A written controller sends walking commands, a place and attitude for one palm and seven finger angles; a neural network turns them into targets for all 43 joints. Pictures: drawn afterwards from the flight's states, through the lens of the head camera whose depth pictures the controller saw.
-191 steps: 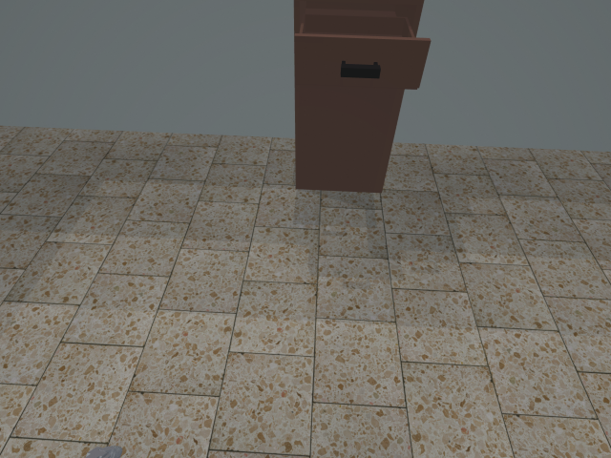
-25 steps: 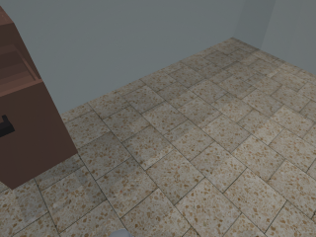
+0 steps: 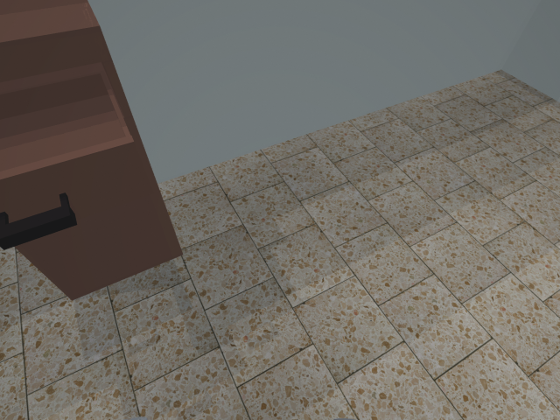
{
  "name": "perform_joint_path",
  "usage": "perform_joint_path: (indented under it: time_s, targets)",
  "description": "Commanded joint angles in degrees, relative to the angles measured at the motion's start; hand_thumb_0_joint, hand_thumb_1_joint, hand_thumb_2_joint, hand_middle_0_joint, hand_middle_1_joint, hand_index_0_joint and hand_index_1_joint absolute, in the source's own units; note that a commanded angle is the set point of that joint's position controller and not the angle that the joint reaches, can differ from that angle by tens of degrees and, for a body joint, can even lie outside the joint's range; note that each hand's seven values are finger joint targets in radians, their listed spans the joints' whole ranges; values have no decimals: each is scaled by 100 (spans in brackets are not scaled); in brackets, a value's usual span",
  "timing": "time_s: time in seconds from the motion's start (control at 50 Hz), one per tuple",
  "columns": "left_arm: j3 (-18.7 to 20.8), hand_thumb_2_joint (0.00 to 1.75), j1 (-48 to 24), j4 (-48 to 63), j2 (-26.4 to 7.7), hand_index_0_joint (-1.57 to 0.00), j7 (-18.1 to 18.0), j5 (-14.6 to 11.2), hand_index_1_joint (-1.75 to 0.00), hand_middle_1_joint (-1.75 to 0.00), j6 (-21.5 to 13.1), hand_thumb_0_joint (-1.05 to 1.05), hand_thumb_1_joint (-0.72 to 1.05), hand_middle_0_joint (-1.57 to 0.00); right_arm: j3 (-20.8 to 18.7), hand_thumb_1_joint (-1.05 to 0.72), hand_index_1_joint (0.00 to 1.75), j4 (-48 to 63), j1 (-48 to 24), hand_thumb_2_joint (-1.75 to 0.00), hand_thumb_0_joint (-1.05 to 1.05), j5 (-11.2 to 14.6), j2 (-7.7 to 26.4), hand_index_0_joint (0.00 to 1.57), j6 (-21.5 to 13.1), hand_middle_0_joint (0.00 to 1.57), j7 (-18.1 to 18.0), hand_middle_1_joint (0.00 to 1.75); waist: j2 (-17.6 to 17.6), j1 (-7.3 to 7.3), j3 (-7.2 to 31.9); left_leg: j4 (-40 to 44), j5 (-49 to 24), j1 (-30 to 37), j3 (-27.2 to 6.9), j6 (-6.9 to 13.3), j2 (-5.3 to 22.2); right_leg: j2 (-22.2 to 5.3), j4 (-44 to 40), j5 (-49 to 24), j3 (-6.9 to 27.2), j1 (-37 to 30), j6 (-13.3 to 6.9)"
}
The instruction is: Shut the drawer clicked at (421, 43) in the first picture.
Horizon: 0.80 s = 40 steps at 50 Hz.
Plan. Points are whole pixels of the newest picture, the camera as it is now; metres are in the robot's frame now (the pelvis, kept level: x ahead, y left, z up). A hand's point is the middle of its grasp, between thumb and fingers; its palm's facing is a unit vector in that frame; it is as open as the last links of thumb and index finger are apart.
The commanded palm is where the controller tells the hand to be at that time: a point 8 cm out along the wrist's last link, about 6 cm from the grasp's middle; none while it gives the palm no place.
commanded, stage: turn to face it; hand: left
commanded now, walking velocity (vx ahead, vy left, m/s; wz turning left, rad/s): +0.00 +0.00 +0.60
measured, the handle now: (35, 217) +0.43 +0.43 +0.00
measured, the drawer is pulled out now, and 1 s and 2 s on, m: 0.30 0.30 0.30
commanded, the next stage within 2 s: take the last steps up to it in 0.76 s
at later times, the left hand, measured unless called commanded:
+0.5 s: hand out of the picture -0.05 +0.18 -0.17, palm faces +0.36 -0.90 -0.26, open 7.3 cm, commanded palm none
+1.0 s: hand out of the picture -0.04 +0.16 -0.16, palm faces +0.49 -0.83 -0.27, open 7.3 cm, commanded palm none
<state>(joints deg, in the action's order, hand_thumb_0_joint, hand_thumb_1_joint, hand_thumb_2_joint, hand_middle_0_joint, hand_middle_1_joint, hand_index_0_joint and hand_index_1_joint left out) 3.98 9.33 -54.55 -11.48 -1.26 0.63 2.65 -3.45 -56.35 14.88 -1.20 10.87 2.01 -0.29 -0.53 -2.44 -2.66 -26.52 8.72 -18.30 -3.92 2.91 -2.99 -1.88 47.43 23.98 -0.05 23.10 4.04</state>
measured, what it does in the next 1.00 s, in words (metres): steps on the spot, turning left: right foot, then left foot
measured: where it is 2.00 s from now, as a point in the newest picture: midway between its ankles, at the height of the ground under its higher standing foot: outside the picture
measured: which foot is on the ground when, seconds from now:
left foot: down 0.00-0.10, up 0.12-0.50, down 0.52-0.92, up 0.94-1.00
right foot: up 0.00-0.08, down 0.10-0.52, up 0.54-0.90, down 0.92-1.00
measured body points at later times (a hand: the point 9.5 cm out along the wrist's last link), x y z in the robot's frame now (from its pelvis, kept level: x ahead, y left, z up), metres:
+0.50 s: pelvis -0.01 -0.03 -0.01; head +0.03 -0.01 +0.44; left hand -0.06 +0.23 -0.15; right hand +0.19 -0.24 -0.14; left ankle -0.06 +0.09 -0.73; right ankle +0.01 -0.15 -0.74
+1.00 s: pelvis +0.00 -0.04 -0.01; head +0.02 -0.05 +0.44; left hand -0.07 +0.21 -0.14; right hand +0.17 -0.22 -0.17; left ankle -0.07 +0.07 -0.71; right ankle +0.05 -0.12 -0.74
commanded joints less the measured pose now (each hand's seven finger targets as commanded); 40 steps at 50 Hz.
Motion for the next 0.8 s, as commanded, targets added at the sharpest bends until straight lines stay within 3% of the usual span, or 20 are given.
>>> perform_joint_path:
  time_s: [0.0,0.04,0.06,0.08,0.1,0.12,0.16,0.18,0.26,0.38,0.42,0.46,0.48,0.5,0.52,0.54,0.56,0.6,0.62,0.78]
  targets:
    - [121,90,359,503,-447,-20,-55,-44,-30,-30,-164,0,90,-20,-375,-90,30,558,-131,-90,0,-24,1219,20,-64,20,-25,30,-916,229,604,621,-702,160,-1934,614,1283,202,-1026,-252,-32,-723,-63]
    - [181,90,722,472,-652,-20,-94,-30,-30,-30,-217,0,90,-20,-383,-90,30,673,-278,-90,0,33,1079,20,-36,20,13,30,-553,436,642,168,22,-649,-1729,222,903,-51,-2511,-927,114,-1906,-179]
    - [259,90,778,543,-1145,-20,-139,56,-30,-30,-269,0,90,-20,-343,-90,30,757,-226,-90,0,95,735,20,-30,20,53,30,683,483,626,-966,1084,-1729,-957,-194,310,-1302,-3351,-360,1339,-2616,-548]
    - [271,90,602,687,-1483,-20,-126,88,-30,-30,-247,0,90,-20,-312,-90,30,926,-244,-90,0,35,587,20,-54,20,50,30,1717,460,413,-2349,2247,-2039,132,-518,-194,-2584,-3585,-647,2241,-2056,-1137]
    - [239,90,337,812,-1346,-20,-130,46,-30,-30,-253,0,90,-20,-373,-90,30,894,-306,-90,0,-32,866,20,7,20,68,30,1284,373,335,-3338,2124,-1728,-58,-461,147,-2503,-3513,-747,1876,-1279,-1262]
    - [192,90,36,848,-1175,-20,-118,39,-30,-30,-274,0,90,-20,-377,-90,30,794,-314,-90,0,-33,801,20,74,20,100,30,1196,196,111,-3885,1867,-1641,-8,-499,257,-2137,-3446,-950,1544,-900,-1157]
    - [86,90,-313,921,-836,-20,-108,41,-30,-30,-292,0,90,-20,-352,-90,30,646,-101,-90,0,-26,745,20,127,20,162,30,885,-33,-139,-4398,1287,-1602,187,-592,469,-1703,-3145,-1750,535,-759,-1024]
    - [64,90,-235,912,-827,-20,-104,53,-30,-30,-319,0,90,-20,-317,-90,30,643,-119,-90,0,-27,699,20,134,20,178,30,918,10,-133,-4427,1198,-1587,294,-647,484,-1635,-3028,-2145,273,-899,-1013]
    - [99,90,392,732,-1030,-20,-88,76,-30,-30,-308,0,90,-20,-250,-90,30,806,-629,-90,0,-5,652,20,154,20,192,30,948,330,47,-3660,1451,-1512,568,-752,508,-1733,-2770,-2952,-42,-1599,-1080]
    - [176,90,799,583,-1348,-20,-59,120,-30,-30,-255,0,90,-20,-100,-90,30,968,-1135,-90,0,46,619,20,80,20,197,30,1292,576,403,-2002,1772,-733,939,-641,420,-1875,-2318,-4051,-272,-2015,-1124]
    - [198,90,830,522,-1412,-20,-49,114,-30,-30,-241,0,90,-20,-71,-90,30,962,-1057,-90,0,58,645,20,37,20,176,30,1384,546,583,-1330,1598,-382,1075,-563,322,-1831,-2041,-4440,-376,-2173,-1017]
    - [203,90,728,464,-1394,-20,-34,71,-30,-30,-224,0,90,-20,-90,-90,30,865,-732,-90,0,49,782,20,0,20,152,30,1272,313,686,-234,760,522,1126,-455,305,-1694,-1539,-4186,-666,-1801,-715]
    - [191,90,686,501,-1300,-20,-17,24,-30,-30,-206,0,90,-20,-162,-90,30,780,-377,-90,0,17,1089,20,-59,20,140,30,648,75,925,382,-284,1579,840,-299,663,-1570,-755,-3532,-891,-1089,-433]
    - [127,90,663,726,-948,-20,36,-16,-30,-30,-186,0,90,-20,-320,-90,30,769,-78,-90,0,-30,1754,20,-110,20,110,30,-1143,-105,1152,392,-2478,2684,-1076,419,2190,-790,509,-466,-1126,584,18]
    - [13,90,370,884,-800,-20,11,44,-30,-30,-146,0,90,-20,-347,-90,30,665,165,-90,0,39,2007,20,-56,20,95,30,-1436,-208,1006,431,-3745,2332,-1352,1018,2863,-573,1299,1493,-669,1000,53]
    - [24,90,164,817,-815,-20,-41,37,-30,-30,-72,0,90,-20,-313,-90,30,583,176,-90,0,31,1817,20,-95,20,6,30,-1440,-247,982,419,-3663,2022,-1258,1041,2610,-570,1633,1282,-207,1006,47]
    - [38,90,137,743,-847,-20,-32,8,-30,-30,-71,0,90,-20,-274,-90,30,645,-129,-90,0,26,1694,20,-85,20,-50,30,-1360,-117,785,376,-3278,1796,-1020,1008,2394,-569,1830,1016,-89,1065,30]
    - [59,90,362,510,-828,-20,33,21,-30,-30,-65,0,90,-20,-149,-90,30,778,-735,-90,0,5,1340,20,-101,20,-52,30,-906,179,382,495,-2694,1229,-410,690,1830,-524,1754,299,-130,787,42]
    - [53,90,509,417,-800,-20,53,24,-30,-30,-59,0,90,-20,-126,-90,30,794,-794,-90,0,18,1291,20,-122,20,-46,30,-918,230,391,541,-2638,1209,-231,602,1671,-471,1643,93,-199,677,62]
    - [-26,90,431,440,-617,-20,20,0,-30,-30,-77,0,90,-20,-151,-90,30,648,-604,-90,0,-7,1241,20,-82,20,-28,30,-852,150,279,669,-1813,963,-636,713,1672,-169,-45,91,-292,-63,-4]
